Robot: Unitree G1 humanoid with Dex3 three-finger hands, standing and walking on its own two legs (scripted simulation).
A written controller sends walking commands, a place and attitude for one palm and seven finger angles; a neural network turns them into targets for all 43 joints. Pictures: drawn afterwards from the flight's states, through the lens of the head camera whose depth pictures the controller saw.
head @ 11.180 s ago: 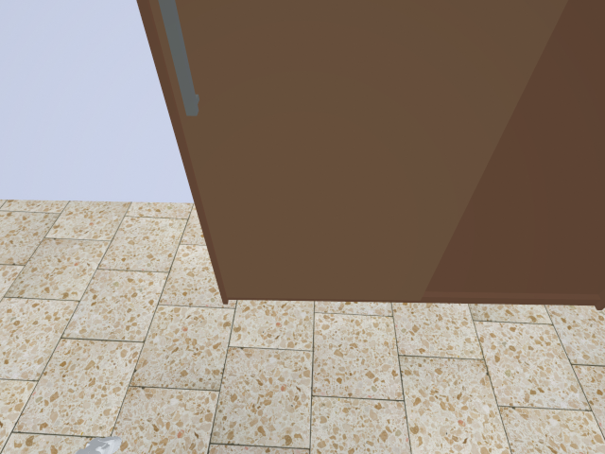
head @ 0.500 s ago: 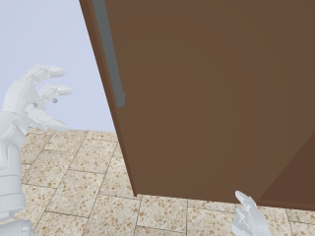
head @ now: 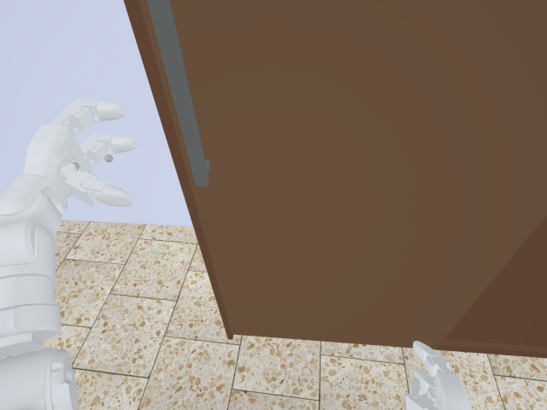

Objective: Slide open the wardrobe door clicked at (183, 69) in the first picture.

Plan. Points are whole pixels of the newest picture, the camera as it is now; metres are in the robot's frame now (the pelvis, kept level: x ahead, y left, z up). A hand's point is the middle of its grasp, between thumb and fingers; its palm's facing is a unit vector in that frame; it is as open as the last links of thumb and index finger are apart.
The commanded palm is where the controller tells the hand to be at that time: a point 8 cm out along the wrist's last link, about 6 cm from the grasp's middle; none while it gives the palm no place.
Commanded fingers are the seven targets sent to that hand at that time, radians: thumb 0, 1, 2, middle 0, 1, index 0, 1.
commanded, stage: move the hooked fingers beside the handle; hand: left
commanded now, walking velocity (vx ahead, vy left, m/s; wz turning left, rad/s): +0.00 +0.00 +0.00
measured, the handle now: (187, 99) +0.50 +0.17 +0.23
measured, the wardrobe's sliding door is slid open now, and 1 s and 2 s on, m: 0.00 0.00 0.00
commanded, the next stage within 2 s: feel for the door with the fingertips in 1.48 s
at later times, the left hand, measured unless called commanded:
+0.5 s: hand (139, 138) +0.42 +0.23 +0.21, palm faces +0.02 -1.00 -0.04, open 14.0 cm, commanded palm +0.40 +0.28 +0.22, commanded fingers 0.00 -0.50 0.30 -0.30 -1.20 -0.30 -1.20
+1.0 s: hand (144, 131) +0.45 +0.23 +0.21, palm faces +0.03 -1.00 -0.03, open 14.0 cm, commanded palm +0.42 +0.28 +0.21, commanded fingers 0.00 -0.50 0.30 -0.30 -1.20 -0.30 -1.20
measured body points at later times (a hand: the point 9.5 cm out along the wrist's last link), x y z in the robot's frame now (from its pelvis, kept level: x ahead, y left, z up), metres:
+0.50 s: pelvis +0.01 +0.00 +0.00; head +0.01 -0.02 +0.45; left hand +0.41 +0.28 +0.22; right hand +0.13 -0.26 -0.10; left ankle -0.03 +0.10 -0.74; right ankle +0.01 -0.10 -0.74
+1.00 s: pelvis +0.01 +0.00 +0.00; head +0.03 -0.01 +0.45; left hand +0.44 +0.28 +0.21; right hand +0.09 -0.27 -0.11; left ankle -0.03 +0.10 -0.74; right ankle +0.01 -0.10 -0.74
